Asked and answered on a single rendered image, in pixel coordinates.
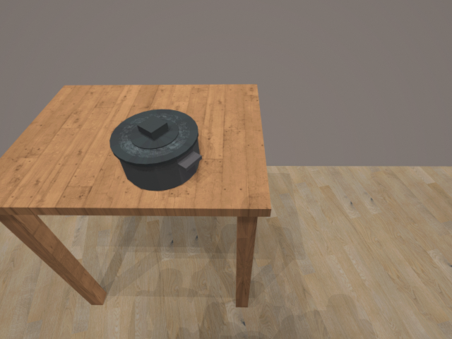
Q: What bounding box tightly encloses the knob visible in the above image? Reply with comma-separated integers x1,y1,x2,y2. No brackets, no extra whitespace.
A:
137,116,168,139

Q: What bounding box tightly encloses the lid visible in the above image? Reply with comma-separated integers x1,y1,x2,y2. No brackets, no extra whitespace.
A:
109,109,198,167

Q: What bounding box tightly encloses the table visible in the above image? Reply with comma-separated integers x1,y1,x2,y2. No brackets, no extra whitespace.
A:
0,84,271,307

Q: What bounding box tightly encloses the pot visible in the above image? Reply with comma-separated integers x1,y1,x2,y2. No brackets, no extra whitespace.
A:
120,139,202,191

